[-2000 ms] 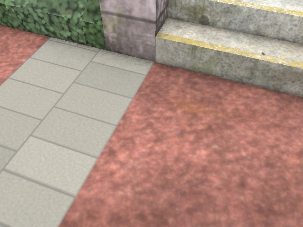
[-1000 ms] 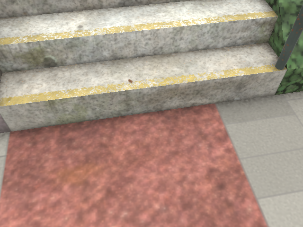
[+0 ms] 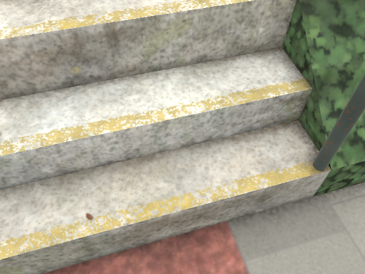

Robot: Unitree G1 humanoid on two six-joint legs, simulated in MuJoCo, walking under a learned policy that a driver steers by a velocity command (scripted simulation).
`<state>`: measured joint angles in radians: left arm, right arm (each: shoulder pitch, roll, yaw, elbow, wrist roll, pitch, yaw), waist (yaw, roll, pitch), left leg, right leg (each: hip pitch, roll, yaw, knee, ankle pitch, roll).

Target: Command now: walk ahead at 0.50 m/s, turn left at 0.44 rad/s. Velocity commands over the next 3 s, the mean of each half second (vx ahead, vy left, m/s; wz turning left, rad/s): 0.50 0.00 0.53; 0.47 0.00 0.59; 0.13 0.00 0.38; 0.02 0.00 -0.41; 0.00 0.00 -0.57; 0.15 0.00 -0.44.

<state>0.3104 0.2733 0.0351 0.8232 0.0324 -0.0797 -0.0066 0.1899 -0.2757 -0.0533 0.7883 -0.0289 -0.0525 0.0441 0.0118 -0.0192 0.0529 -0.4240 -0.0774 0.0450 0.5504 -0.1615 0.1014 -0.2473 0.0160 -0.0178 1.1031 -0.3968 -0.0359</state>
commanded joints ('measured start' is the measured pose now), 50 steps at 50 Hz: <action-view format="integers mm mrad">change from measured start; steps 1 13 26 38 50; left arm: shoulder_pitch -63 -300 -101 -92 -107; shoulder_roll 117 62 68 103 32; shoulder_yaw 16 -18 -2 30 -1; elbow -103 -164 -114 -92 -173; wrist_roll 8 8 6 0 11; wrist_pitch -24 13 -2 -17 70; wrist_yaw -3 -5 35 20 31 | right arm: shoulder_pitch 129 219 116 -58 -11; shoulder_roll -133 -165 -81 -3 -98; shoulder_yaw -44 -57 -18 19 -5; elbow -13 32 -28 -115 -128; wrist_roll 26 22 -17 -10 3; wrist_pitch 2 -13 27 64 32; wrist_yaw -14 -37 -32 -23 -73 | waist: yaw -43 -84 -12 -22 21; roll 9 105 -70 -134 42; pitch -96 -33 -83 -147 -61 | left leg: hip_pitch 402 297 -155 64 211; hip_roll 296 160 97 96 278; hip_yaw -455 -331 -127 49 -284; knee -295 -293 591 354 -151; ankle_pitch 174 294 -189 -85 805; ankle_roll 179 94 -83 -57 175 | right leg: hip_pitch -378 -306 114 -6 -474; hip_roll -91 -44 -295 -295 -77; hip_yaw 79 21 252 -118 -7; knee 71 -457 -893 -796 482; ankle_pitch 99 338 317 655 32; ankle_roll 7 96 -106 -114 105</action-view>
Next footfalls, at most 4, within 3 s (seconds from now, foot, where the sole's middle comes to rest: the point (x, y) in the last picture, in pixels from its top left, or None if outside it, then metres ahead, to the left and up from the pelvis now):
0.40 right None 0.38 -0.09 -0.76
0.86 left None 0.33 0.11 -0.76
1.50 right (171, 190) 0.66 0.06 -0.56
2.36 left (49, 266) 0.41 0.42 -0.59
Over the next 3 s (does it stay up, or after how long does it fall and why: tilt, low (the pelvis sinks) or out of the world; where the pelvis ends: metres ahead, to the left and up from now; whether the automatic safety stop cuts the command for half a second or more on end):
stays up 0.22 0.30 0.00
